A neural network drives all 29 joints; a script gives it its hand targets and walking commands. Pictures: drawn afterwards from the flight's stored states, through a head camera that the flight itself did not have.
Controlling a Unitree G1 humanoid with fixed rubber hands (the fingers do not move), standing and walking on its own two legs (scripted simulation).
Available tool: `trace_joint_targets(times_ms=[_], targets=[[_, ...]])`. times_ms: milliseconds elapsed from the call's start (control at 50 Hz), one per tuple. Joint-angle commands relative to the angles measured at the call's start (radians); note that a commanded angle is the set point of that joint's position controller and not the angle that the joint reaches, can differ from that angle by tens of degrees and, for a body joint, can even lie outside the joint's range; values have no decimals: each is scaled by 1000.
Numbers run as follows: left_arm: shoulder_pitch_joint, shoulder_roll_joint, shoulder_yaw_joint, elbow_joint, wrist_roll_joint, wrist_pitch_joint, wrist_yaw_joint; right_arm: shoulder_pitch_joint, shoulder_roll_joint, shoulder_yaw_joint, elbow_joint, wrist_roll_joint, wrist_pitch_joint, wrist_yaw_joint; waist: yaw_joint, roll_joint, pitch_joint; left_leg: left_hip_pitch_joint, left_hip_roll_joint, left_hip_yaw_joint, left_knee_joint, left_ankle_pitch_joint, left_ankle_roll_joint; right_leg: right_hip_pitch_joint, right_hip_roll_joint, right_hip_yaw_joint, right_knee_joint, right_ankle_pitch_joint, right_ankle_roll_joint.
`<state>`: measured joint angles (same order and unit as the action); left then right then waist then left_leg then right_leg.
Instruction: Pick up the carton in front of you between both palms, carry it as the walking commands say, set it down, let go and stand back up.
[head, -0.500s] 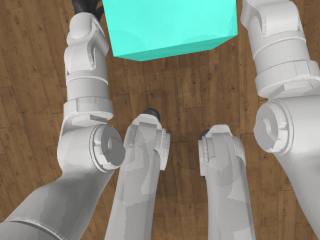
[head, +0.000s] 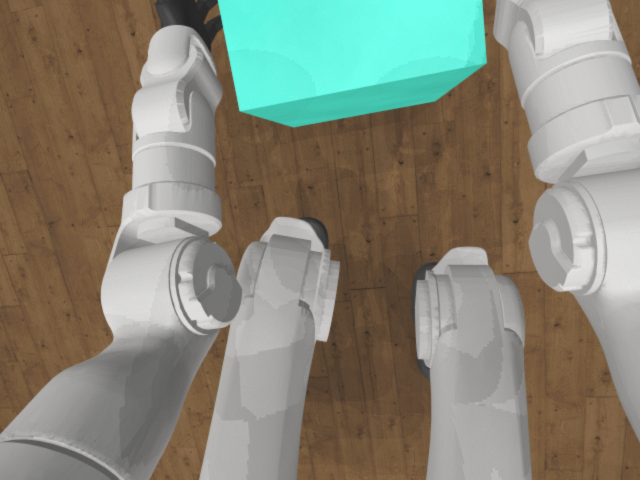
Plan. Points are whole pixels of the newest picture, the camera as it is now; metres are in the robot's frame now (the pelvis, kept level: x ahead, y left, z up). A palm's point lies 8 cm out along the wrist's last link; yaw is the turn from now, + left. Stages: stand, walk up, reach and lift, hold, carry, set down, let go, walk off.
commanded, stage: set down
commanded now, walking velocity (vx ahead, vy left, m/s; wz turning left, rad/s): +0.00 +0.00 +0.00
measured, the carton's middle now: (347, 12) +0.54 +0.08 -0.26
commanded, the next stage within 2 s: none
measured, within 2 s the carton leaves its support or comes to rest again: rests again in 0.56 s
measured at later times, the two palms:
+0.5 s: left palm (184, 25) +0.50 +0.23 -0.18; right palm out of the picture +0.58 -0.06 -0.18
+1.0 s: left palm (171, 41) +0.49 +0.26 -0.20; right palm out of the picture +0.58 -0.11 -0.21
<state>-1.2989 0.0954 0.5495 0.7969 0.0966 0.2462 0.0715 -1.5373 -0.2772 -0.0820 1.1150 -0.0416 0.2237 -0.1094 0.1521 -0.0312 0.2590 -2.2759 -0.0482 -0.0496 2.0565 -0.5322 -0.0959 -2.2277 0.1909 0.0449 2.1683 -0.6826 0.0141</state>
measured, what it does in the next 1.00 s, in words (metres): stands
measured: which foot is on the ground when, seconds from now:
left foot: down 0.00-1.00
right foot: down 0.00-1.00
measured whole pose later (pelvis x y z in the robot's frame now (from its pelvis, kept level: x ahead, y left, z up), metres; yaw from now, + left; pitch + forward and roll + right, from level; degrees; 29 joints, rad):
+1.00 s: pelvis -0.01 +0.00 -0.02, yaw +1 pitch +37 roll +4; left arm -1.44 0.29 0.46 1.11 -0.09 0.05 0.08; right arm -1.63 -0.48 0.10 1.17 0.14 0.14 -0.06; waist 0.14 0.01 0.45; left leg -2.25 0.01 0.01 2.12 -0.52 -0.05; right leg -2.21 0.10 0.02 2.24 -0.67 -0.02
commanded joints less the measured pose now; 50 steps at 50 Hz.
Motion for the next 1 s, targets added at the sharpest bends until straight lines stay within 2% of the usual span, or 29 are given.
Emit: trace_joint_targets(times_ms=[0, 120, 200, 320, 440, 540, 620, 660, 680, 720, 740, 760, 800, 900, 980], targets=[[-658, -669, -346, -66, -90, -46, -240, -494, 815, 191, -134, 82, -60, 209, 68, -165, -1025, 550, -38, 143, -38, 424, 46, 439, -28, -30, -215, 411, -19], [-631, -631, -288, 9, -53, -37, -258, -484, 757, 143, -66, 40, -50, 217, 59, -159, -881, 465, -34, 147, -34, 305, 48, 417, -35, -23, -217, 318, -26], [-611, -615, -263, 36, -40, -38, -262, -455, 735, 118, -29, 22, -46, 228, 51, -145, -826, 449, -33, 137, -28, 302, 51, 387, -40, -19, -209, 321, -28], [-595, -601, -249, 56, -37, -42, -265, -370, 707, 66, 27, -24, -38, 239, 8, -125, -761, 437, -36, 120, -15, 325, 57, 342, -48, -10, -196, 356, -35], [-515, -555, -181, 98, 8, -33, -258, -310, 657, 24, 46, -85, -24, 250, -9, -146, -679, 411, -42, 108, -14, 291, 62, 301, -57, -6, -197, 321, -38], [-489, -499, -135, 121, 28, -34, -245, -287, 606, 0, 63, -116, -17, 250, -12, -144, -630, 390, -43, 109, -16, 252, 60, 289, -62, 4, -198, 284, -44], [-471, -444, -104, 138, 34, -45, -229, -303, 551, 13, 55, -118, -22, 242, 4, -141, -628, 387, -37, 117, -12, 241, 53, 322, -69, 12, -194, 279, -40], [-442, -379, -77, 148, 38, -57, -212, -313, 476, 23, 41, -111, -31, 227, 18, -139, -643, 390, -29, 124, -7, 245, 46, 359, -77, 17, -188, 292, -33], [-407, -303, -48, 154, 44, -67, -192, -307, 390, 19, 31, -109, -38, 209, 26, -137, -655, 399, -22, 129, -5, 250, 40, 381, -84, 18, -186, 302, -27], [-289, -32, 39, 176, 56, -106, -119, -277, 87, -12, 6, -104, -59, 142, 44, -135, -691, 435, -4, 140, -5, 267, 26, 429, -103, 20, -185, 320, -5], [-234, 141, 62, 194, 50, -137, -69, -262, -94, -18, -5, -89, -72, 97, 50, -134, -717, 456, 4, 143, -4, 280, 18, 449, -115, 23, -183, 327, 4], [-224, 247, 67, 214, 30, -161, -29, -286, -204, -12, -9, -60, -81, 62, 56, -138, -759, 479, 12, 141, 0, 306, 13, 464, -124, 26, -179, 346, 11], [-287, 289, 14, 213, -56, -199, 5, -397, -222, 66, -38, 39, -99, 38, 89, -149, -831, 481, 23, 140, 1, 358, 16, 495, -138, 42, -179, 383, 8], [-372, 320, -105, 208, -206, -224, 16, -481, -223, 206, -89, 204, -114, 53, 107, -194, -995, 509, 47, 127, 13, 447, 53, 577, -158, 50, -148, 480, 3], [-369, 335, -176, 163, -269, -217, 27, -465, -239, 245, -105, 272, -110, 63, 119, -165, -1152, 675, 51, 111, 5, 546, 66, 597, -151, 18, -120, 488, 6]])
